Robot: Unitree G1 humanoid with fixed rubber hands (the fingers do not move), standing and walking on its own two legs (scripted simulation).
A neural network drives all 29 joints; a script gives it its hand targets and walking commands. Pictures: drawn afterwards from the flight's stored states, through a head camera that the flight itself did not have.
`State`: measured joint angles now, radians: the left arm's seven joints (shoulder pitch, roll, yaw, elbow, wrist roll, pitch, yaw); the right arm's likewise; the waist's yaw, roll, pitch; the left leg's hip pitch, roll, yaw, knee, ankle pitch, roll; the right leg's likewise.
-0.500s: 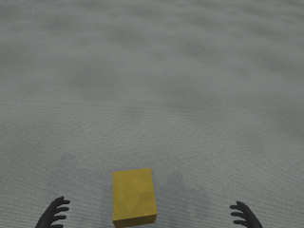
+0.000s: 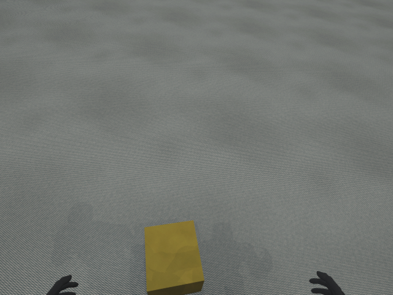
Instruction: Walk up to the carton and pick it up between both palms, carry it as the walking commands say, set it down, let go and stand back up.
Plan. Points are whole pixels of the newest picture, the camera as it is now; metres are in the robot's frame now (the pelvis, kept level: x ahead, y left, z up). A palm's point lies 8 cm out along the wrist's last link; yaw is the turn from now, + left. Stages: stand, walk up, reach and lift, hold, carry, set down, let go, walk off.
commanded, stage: stand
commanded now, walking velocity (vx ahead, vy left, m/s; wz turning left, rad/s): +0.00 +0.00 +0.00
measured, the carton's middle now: (172, 259) +0.40 +0.07 -0.68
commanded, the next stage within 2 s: none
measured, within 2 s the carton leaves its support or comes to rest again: neither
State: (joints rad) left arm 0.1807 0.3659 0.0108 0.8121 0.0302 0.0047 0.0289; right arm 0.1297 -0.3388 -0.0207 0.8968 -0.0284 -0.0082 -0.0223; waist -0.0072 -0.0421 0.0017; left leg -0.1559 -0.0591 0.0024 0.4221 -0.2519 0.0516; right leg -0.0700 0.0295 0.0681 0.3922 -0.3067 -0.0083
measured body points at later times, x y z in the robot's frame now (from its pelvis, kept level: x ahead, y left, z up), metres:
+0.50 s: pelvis -0.02 +0.00 +0.01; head -0.02 +0.02 +0.45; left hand +0.08 +0.31 -0.12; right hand +0.09 -0.31 -0.10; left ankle -0.02 +0.09 -0.74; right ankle -0.06 -0.12 -0.74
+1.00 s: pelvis -0.02 +0.00 +0.01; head -0.03 +0.01 +0.46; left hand +0.07 +0.31 -0.12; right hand +0.09 -0.32 -0.10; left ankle -0.02 +0.09 -0.74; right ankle -0.06 -0.12 -0.74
